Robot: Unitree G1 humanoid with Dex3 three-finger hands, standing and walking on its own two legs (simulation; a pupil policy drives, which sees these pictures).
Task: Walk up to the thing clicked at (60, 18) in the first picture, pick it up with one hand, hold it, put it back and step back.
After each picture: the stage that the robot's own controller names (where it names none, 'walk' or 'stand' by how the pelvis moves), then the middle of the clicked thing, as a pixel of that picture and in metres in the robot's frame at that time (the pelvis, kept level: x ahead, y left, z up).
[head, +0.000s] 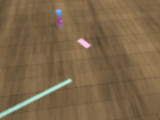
stand; (59, 19) +1.85 +0.28 -0.66
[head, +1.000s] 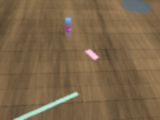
walk; (68, 27) +1.74 +0.12 -0.64
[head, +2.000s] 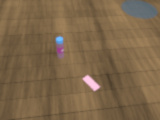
walk; (60, 48) +1.23 +0.18 -0.65
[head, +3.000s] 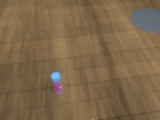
walk; (57, 84) +0.78 +0.21 -0.63
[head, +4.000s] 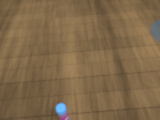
walk; (63, 114) +0.50 +0.21 -0.64
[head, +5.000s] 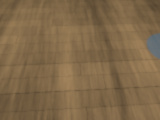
stand; out of the picture +0.41 +0.17 -0.65
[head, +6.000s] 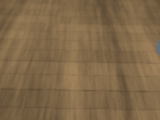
stand; out of the picture +0.39 +0.15 -0.65
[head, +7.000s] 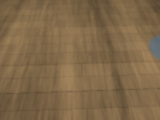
stand; out of the picture +0.42 +0.18 -0.66
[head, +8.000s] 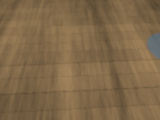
stand; out of the picture +0.40 +0.19 -0.66
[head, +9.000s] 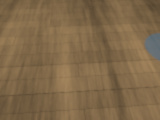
stand; out of the picture +0.39 +0.19 -0.66
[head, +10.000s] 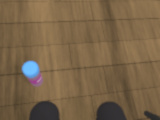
go down; (34, 75) +0.44 +0.22 -0.39
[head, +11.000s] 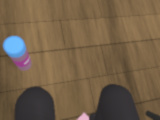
go down; (20, 56) +0.47 +0.24 -0.27
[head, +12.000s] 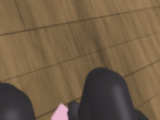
close in; out of the picture +0.45 +0.29 -0.17
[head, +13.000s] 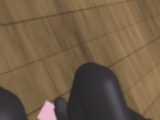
close; out of the picture +0.44 +0.30 -0.16
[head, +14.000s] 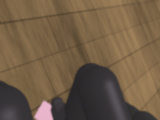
lift; out of the picture +0.42 +0.30 -0.16
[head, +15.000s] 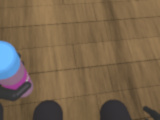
lift; (13, 76) +0.34 +0.21 +0.01
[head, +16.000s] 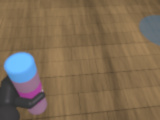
hold; (30, 88) +0.32 +0.17 +0.04
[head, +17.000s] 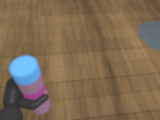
hold; (34, 89) +0.32 +0.17 +0.04
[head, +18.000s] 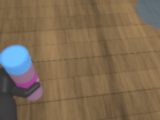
crouch; (26, 77) +0.37 +0.18 -0.01
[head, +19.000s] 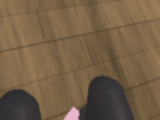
lower; out of the picture +0.49 +0.28 -0.05
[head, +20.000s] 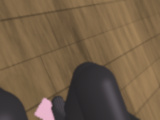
lower; out of the picture +0.45 +0.31 -0.16
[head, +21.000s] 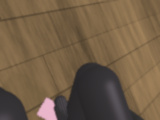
lower; out of the picture +0.44 +0.31 -0.16
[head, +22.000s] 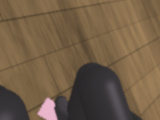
lower; out of the picture +0.43 +0.31 -0.16
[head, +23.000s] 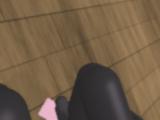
lower; out of the picture +0.43 +0.31 -0.16
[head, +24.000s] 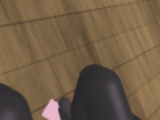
open; out of the picture +0.43 +0.28 -0.17
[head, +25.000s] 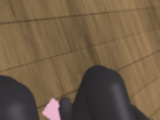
stand; out of the picture +0.43 +0.28 -0.17
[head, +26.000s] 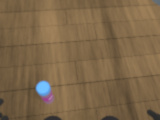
walk; (46, 93) +0.43 +0.19 -0.47
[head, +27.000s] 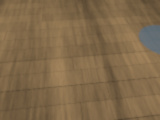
stand; out of the picture +0.39 +0.18 -0.60
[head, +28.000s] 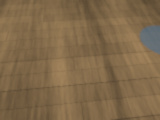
stand; out of the picture +0.40 +0.18 -0.60
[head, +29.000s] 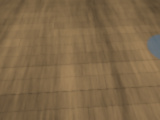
stand; out of the picture +0.41 +0.16 -0.65
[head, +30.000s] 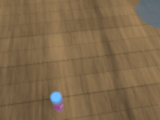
walk; (57, 102) +0.47 +0.16 -0.63
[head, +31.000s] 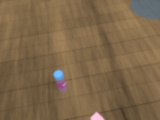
walk; (60, 81) +0.72 +0.24 -0.64
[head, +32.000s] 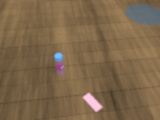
stand; (59, 64) +1.00 +0.22 -0.63
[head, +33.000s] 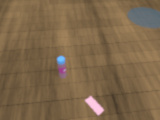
stand; (62, 67) +0.99 +0.20 -0.66
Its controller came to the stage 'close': yes
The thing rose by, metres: 0.69
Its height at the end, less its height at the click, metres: +0.00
